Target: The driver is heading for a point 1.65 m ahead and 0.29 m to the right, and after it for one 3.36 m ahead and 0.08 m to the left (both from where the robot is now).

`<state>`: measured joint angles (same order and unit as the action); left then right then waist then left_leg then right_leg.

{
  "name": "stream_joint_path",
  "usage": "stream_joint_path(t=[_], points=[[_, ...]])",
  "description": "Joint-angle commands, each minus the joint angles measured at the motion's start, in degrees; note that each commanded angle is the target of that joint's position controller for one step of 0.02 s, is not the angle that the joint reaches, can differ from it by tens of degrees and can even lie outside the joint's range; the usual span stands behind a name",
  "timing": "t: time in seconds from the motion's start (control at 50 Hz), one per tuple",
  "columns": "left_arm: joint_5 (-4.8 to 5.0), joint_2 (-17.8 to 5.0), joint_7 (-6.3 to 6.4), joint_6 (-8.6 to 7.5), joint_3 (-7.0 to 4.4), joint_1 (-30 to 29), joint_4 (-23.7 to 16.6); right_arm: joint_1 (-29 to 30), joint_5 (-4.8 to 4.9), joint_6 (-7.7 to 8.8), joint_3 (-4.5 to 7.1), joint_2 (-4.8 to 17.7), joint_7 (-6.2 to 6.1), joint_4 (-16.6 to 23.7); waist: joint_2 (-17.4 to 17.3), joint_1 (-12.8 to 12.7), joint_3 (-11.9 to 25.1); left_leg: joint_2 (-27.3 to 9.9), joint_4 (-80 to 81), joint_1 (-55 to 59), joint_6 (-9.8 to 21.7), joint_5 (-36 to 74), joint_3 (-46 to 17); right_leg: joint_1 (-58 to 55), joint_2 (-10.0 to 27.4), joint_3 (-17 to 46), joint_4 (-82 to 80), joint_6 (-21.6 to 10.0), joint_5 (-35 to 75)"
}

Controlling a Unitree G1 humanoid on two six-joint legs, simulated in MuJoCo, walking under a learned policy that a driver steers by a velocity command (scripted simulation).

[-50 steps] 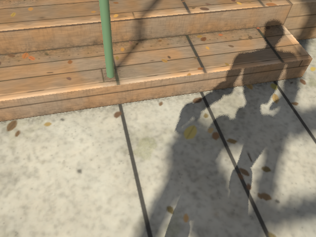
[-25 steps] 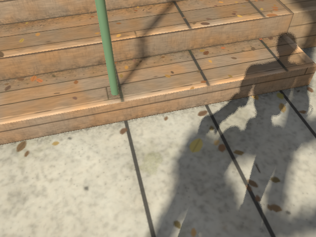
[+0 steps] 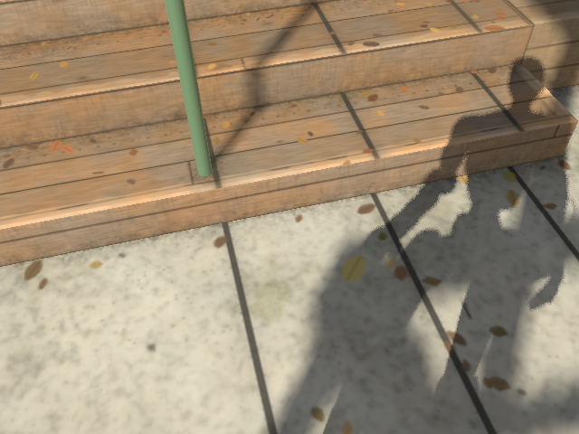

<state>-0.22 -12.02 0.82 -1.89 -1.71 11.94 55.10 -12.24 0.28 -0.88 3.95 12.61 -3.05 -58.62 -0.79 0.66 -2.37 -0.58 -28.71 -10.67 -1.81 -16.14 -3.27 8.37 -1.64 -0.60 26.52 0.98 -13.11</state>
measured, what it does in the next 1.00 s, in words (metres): walks ahead: left foot, then right foot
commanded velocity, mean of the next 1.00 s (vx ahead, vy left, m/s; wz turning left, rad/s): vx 0.39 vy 0.00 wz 0.00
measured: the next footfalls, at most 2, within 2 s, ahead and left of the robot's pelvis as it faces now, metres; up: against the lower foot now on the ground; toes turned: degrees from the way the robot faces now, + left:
left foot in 0.30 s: +0.13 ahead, +0.15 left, +0.00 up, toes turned +2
right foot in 0.82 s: +0.51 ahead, -0.07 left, -0.01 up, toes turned -2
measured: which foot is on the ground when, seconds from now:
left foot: down 0.00-0.04, up 0.06-0.28, down 0.30-0.82, up 0.84-1.00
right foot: down 0.00-0.32, up 0.34-0.80, down 0.82-1.00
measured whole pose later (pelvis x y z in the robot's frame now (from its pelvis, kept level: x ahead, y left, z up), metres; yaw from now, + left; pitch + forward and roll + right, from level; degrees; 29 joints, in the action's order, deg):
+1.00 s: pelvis +0.43 +0.01 -0.01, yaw +0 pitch +0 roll -2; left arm -0.3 -14.2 -2.4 -5.9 -3.0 12.2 55.4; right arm -13.9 1.3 5.7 3.2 14.7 -0.8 -55.2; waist -2.0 -1.1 -2.6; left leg -5.2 -67.3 -28.9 2.1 -18.8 -2.3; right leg 13.6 -4.7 -4.0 20.2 -4.8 -7.3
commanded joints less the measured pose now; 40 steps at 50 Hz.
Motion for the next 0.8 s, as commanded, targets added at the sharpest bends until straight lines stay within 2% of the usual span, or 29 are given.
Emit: stream_joint_path(t=[0.02, 0.04, 0.08, 0.1, 0.14, 0.18, 0.24, 0.28, 0.3, 0.32, 0.34, 0.36, 0.38, 0.4, 0.42, 0.46, 0.5, 0.56, 0.6, 0.64, 0.7, 0.74, 0.76, 0.78, 0.8], points=[[0.44, -6.83, 0.47, -0.14, -1.46, 1.77, -0.71, -2.56, 0.37, 0.43, 0.99, 5.08, -0.25, -0.16, 2.57, -0.12, 1.05, 1.22, 0.74, -0.32, 2.52, -0.52, 2.03, 2.09, 3.48, 4.87, -7.22, -3.57, -6.8], [0.86, -8.39, 0.67, 0.08, -1.97, 2.39, -0.56, -2.18, 0.71, 0.66, 1.05, 5.0, -0.22, -0.19, 4.57, -0.69, -0.69, 2.71, -2.51, -4.13, 2.93, -8.12, 3.94, 2.72, 4.99, 7.91, -8.99, -5.3, -18.59], [1.61, -11.37, 0.77, -0.31, -2.77, 5.56, -0.15, 1.06, 1.25, 2.32, 0.79, 4.3, 0.27, 1.54, 9.35, -2.31, -5.52, 2.21, -10.81, -14.68, 4.0, -10.66, 5.68, 1.98, 14.58, 21.6, -16.19, -10.36, -33.01], [1.82, -12.31, 0.77, -0.86, -3.14, 6.5, 0.12, 2.91, 1.47, 3.38, 0.6, 4.02, 0.77, 2.48, 9.94, -2.75, -8.01, 0.14, -14.63, -17.44, 4.87, -9.69, 4.22, 3.17, 18.75, 27.49, -18.95, -12.79, -32.83], [1.23, -11.82, 0.48, -2.24, -3.13, 6.61, -0.29, 4.9, 1.91, 4.87, 0.67, 4.41, 1.69, 3.59, 8.09, -2.84, -9.04, -3.0, -19.5, -23.78, 6.6, -12.89, 1.87, -0.32, 21.84, 30.13, -20.45, -14.58, -25.62], [1.58, -11.13, 0.09, -2.89, -3.08, 5.58, -0.95, 5.48, 1.94, 5.91, 0.8, 5.01, 2.41, 3.96, 6.24, -2.41, -6.89, -4.38, -15.6, -23.53, 7.78, -11.31, 1.87, -3.93, 20.43, 25.42, -20.18, -13.34, -17.1], [2.29, -11.89, -0.24, -2.55, -3.4, 3.31, -1.43, 2.4, 1.6, 6.67, 0.84, 4.04, 3.14, 2.21, 6.48, -0.07, -3.29, -1.39, -4.2, -9.34, 7.15, -0.99, 6.49, 1.0, 14.05, 14.34, -17.92, -11.23, -7.48], [2.46, -11.63, -0.23, -2.07, -3.36, 3.15, -1.18, -4.59, 1.16, 6.46, 1.51, 4.47, 3.15, -0.89, 5.68, 3.01, -0.41, 2.19, 1.04, 5.54, 5.5, 6.73, 9.43, 8.58, 10.74, 9.73, -12.57, -10.28, -3.43], [2.14, -10.35, -0.22, -2.27, -2.85, 2.37, -1.33, -10.18, 1.27, 6.13, 2.2, 5.61, 2.87, -2.42, 5.02, 5.78, 1.98, 1.97, 1.7, 12.93, 5.83, 5.9, 8.18, 12.09, 9.2, 7.93, -7.17, -8.92, 1.28], [1.66, -7.03, -0.47, -2.52, -1.85, -0.06, -2.35, -17.35, 1.16, 5.97, 3.01, 8.27, 2.39, -3.86, -2.01, 8.89, 3.91, -5.85, 7.94, 19.76, 8.45, 0.07, -2.67, 17.84, 4.63, 2.47, 8.4, -5.55, 2.2], [1.97, -3.4, -0.11, -3.42, -0.97, -0.47, -5.23, -23.15, 0.69, 6.33, 4.55, 15.7, 2.87, -4.92, -17.95, 9.1, 5.88, -19.33, 17.21, 25.78, 17.37, -7.79, -28.46, 29.83, -2.17, -0.71, 27.02, -3.09, -11.63], [2.76, -6.76, -0.06, -4.31, -1.67, -1.46, -5.32, -18.22, -0.05, 7.47, 2.52, 10.11, 3.28, -3.66, -9.38, 6.54, 2.87, -21.42, 18.87, 22.4, 18.59, -12.4, -33.71, 34.81, 1.02, 6.59, 37.56, -4.16, -15.78], [3.84, -8.13, -0.6, -4.93, -2.0, -1.49, -5.4, -13.49, -0.11, 8.21, 1.45, 7.25, 3.58, -2.08, -6.4, 4.3, -0.7, -19.99, 19.24, 19.39, 16.61, -11.63, -28.46, 37.46, 3.77, 7.69, 40.0, -5.86, -11.15], [3.6, -8.27, -0.79, -5.04, -2.11, -1.01, -4.7, -9.89, 0.07, 8.5, 0.92, 6.71, 4.02, -0.71, -4.17, 2.71, -1.66, -17.54, 19.86, 17.12, 14.74, -7.84, -22.87, 36.73, 5.98, 6.21, 39.2, -6.31, -6.64], [2.66, -8.48, -0.84, -5.07, -2.38, -2.07, -4.63, -8.35, 0.4, 8.42, 0.57, 6.43, 4.25, -0.27, -2.28, 2.13, -2.78, -16.37, 20.65, 15.57, 13.65, -2.86, -18.83, 36.81, 7.28, 5.51, 36.41, -5.98, -3.16], [2.08, -7.69, -1.43, -4.43, -2.63, -2.68, -4.56, -9.21, -0.11, 7.9, -0.26, 4.98, 4.08, -0.56, -3.27, 1.21, -2.33, -13.11, 21.84, 12.85, 11.86, 4.47, -12.03, 32.98, 8.48, 3.72, 32.46, -4.82, 0.92], [1.74, -6.57, -1.68, -3.72, -2.5, -5.02, -5.06, -11.14, -0.22, 7.6, -0.32, 6.05, 3.41, -1.02, -3.04, 1.39, -2.95, -12.09, 22.92, 11.98, 12.34, 10.15, -8.48, 33.62, 8.13, 1.97, 28.58, -3.11, 4.53], [1.41, -5.15, -1.71, -3.44, -1.86, -12.59, -7.63, -11.91, -0.37, 7.24, -0.37, 7.36, 2.33, -0.85, -2.89, 2.47, -4.89, -10.6, 24.26, 8.73, 12.25, 14.45, -4.36, 32.88, 6.99, 0.43, 16.82, -1.62, 11.68], [1.48, -4.49, -2.12, -3.59, -1.4, -16.57, -8.62, -12.85, -0.24, 7.19, -0.36, 7.68, 1.91, -0.84, -3.79, 3.36, -5.56, -9.61, 25.18, 6.12, 11.74, 14.98, -1.8, 28.74, 5.56, -0.84, 9.61, -1.63, 17.34], [1.62, -4.62, -2.61, -3.57, -1.17, -18.99, -9.36, -14.69, 0.25, 7.15, -0.23, 7.84, 1.77, -1.42, -3.53, 3.75, -6.36, -10.48, 25.74, 6.35, 11.69, 15.25, -0.62, 26.57, 4.96, -1.0, 6.22, -2.1, 20.03], [1.71, -5.27, -3.52, -4.08, -1.04, -22.31, -11.06, -16.66, 0.86, 6.63, 0.02, 7.52, 1.81, -2.16, -2.07, 3.72, -7.61, -12.5, 23.38, 12.43, 10.84, 19.94, 0.55, 27.94, 4.83, -0.37, 1.69, -4.26, 19.02], [1.71, -6.52, -3.99, -4.66, -1.45, -21.74, -11.62, -16.66, 0.62, 6.08, 0.55, 8.8, 1.84, -2.11, -2.5, 2.21, -5.63, -13.76, 19.01, 16.73, 10.06, 30.7, 0.83, 25.42, 3.6, -0.91, 0.06, -5.98, 16.16], [1.68, -7.8, -3.93, -4.76, -2.07, -18.88, -11.06, -16.1, 0.34, 5.79, 0.88, 9.78, 1.85, -1.82, -3.64, 0.42, -2.77, -13.87, 14.87, 18.46, 9.54, 41.2, 1.11, 21.19, 2.04, -1.86, 0.59, -6.9, 14.21], [1.68, -9.59, -3.64, -4.72, -3.06, -12.83, -9.54, -15.25, -0.01, 5.37, 1.09, 10.45, 1.99, -1.54, -4.74, -2.9, 1.57, -13.17, 7.21, 19.04, 8.99, 52.05, 1.8, 13.78, 0.1, -3.13, 1.04, -8.27, 12.96], [1.62, -11.54, -3.17, -4.5, -4.25, -2.54, -6.42, -13.72, -0.25, 4.97, 0.84, 10.0, 2.13, -0.85, -4.6, -8.02, 7.41, -10.56, -4.95, 15.32, 7.53, 56.74, 3.72, 1.01, -0.8, -4.04, 0.15, -9.93, 15.48]])
Velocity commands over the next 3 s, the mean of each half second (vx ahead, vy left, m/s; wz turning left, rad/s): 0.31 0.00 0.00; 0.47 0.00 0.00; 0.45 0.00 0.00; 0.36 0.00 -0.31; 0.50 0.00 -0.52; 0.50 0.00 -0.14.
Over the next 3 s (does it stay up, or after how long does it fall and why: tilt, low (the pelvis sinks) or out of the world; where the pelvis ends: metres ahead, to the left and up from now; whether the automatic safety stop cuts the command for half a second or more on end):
stays up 1.36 -0.20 0.01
